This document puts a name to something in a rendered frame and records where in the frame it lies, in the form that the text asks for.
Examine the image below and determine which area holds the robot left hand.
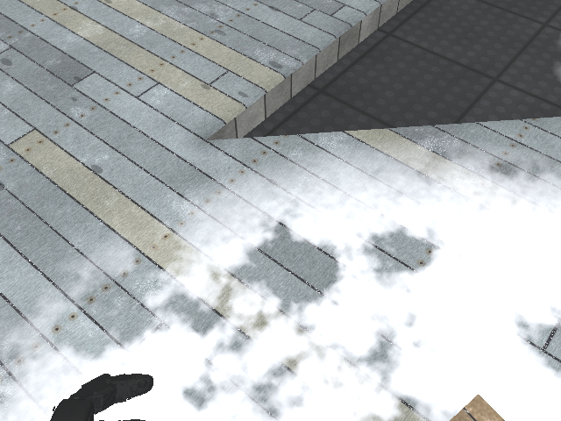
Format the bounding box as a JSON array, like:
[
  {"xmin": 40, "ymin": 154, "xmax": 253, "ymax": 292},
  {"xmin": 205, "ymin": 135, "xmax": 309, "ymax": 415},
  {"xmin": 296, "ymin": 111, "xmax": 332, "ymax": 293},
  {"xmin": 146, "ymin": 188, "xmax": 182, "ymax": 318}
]
[{"xmin": 50, "ymin": 374, "xmax": 153, "ymax": 421}]

